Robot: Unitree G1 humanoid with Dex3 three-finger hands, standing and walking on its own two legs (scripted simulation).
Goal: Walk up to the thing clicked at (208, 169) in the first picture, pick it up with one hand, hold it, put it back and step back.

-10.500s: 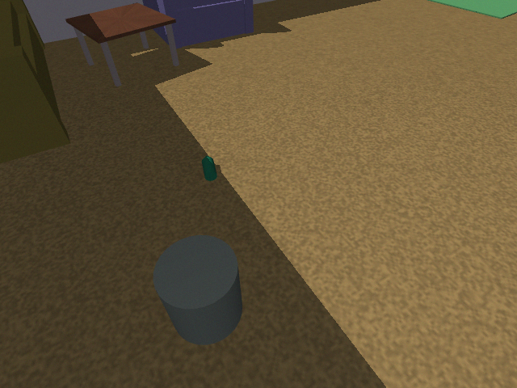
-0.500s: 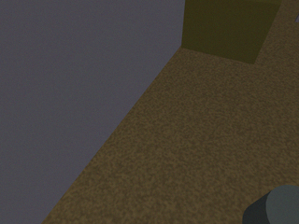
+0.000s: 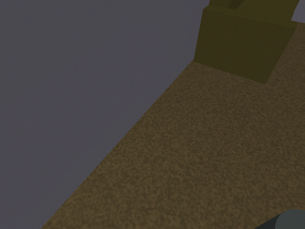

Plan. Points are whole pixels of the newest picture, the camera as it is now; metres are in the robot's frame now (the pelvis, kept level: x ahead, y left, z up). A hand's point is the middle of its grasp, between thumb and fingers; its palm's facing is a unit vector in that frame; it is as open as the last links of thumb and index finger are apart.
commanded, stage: walk up
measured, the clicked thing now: out of the picture +0.71 -1.34 -0.73
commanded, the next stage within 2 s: stand in 0.32 s
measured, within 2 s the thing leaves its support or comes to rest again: neither
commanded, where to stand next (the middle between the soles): +0.07 -0.01 m, yaw -2 degrees
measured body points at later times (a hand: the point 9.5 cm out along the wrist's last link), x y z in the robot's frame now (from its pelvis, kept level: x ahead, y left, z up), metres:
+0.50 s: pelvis +0.00 -0.01 +0.02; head +0.01 -0.01 +0.47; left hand +0.07 +0.30 -0.11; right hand +0.10 -0.31 -0.11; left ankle +0.01 +0.13 -0.73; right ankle +0.02 -0.15 -0.73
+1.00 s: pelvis +0.01 -0.02 +0.02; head +0.02 -0.02 +0.47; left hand +0.09 +0.28 -0.11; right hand +0.08 -0.33 -0.12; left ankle +0.01 +0.13 -0.73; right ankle +0.02 -0.15 -0.73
